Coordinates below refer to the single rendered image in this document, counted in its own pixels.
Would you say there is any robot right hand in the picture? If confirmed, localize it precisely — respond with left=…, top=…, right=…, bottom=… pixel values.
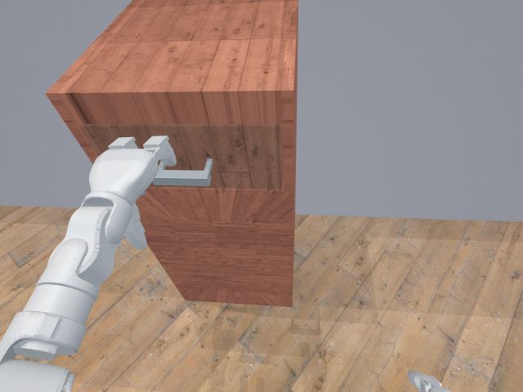
left=408, top=371, right=450, bottom=392

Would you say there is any robot left hand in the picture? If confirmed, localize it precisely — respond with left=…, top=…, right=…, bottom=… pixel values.
left=89, top=136, right=177, bottom=250

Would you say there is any robot left upper arm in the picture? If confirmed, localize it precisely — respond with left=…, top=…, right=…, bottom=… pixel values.
left=0, top=357, right=75, bottom=392

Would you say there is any cabinet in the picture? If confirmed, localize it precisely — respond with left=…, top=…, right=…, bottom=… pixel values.
left=45, top=0, right=298, bottom=307

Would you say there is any handle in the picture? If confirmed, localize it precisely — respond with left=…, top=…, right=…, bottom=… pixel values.
left=152, top=158, right=213, bottom=186

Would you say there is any drawer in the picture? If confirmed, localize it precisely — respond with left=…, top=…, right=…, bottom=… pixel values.
left=79, top=124, right=284, bottom=189

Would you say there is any left robot forearm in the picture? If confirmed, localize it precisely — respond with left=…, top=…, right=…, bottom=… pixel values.
left=0, top=191, right=133, bottom=363

